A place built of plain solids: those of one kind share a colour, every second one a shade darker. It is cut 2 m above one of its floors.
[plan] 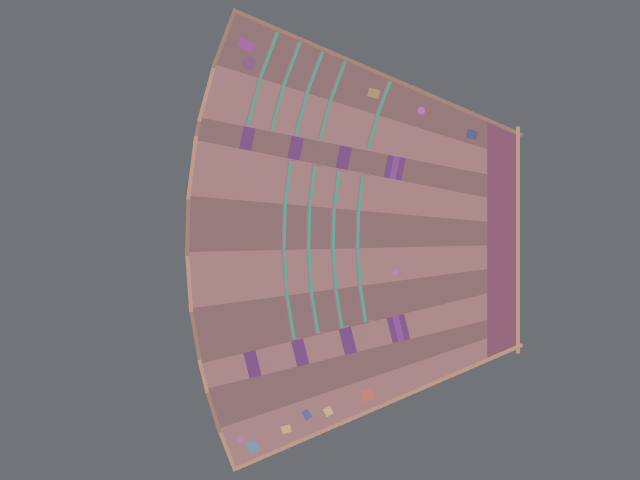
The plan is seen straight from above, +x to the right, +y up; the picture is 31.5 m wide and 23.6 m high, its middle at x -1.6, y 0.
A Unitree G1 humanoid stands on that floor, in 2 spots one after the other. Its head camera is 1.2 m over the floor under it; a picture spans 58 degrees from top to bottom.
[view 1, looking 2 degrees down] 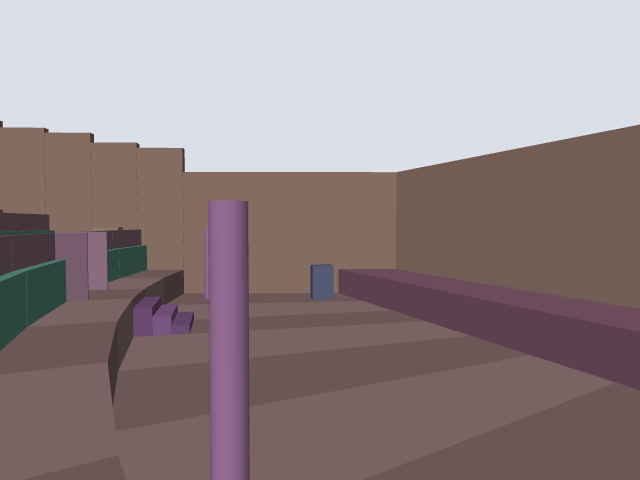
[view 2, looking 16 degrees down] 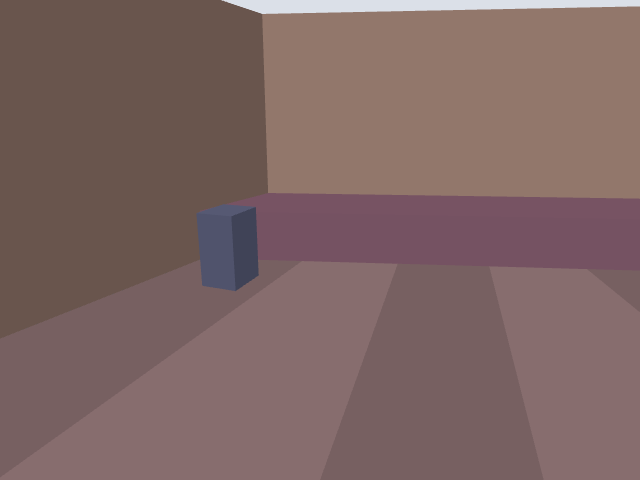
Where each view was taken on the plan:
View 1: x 1.46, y -4.57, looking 66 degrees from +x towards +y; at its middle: wall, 11.57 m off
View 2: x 1.28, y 3.76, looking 5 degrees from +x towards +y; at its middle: stage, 5.58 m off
